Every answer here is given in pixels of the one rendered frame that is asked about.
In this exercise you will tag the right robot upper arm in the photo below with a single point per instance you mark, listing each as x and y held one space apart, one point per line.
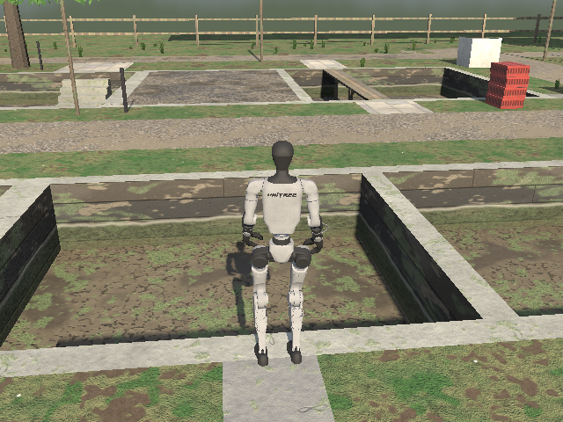
310 188

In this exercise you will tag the left robot upper arm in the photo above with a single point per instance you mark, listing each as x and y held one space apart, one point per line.
251 199

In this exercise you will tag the right robot shin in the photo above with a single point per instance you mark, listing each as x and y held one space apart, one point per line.
295 322

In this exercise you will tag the robot left hand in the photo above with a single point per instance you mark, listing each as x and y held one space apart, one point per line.
250 243

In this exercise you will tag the robot right hand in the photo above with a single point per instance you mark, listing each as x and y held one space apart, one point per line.
311 241

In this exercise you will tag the robot right forearm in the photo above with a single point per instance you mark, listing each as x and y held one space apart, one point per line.
317 231

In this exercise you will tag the robot head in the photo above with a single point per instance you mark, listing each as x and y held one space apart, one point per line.
282 153

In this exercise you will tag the robot left forearm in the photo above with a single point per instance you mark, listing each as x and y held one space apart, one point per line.
247 229

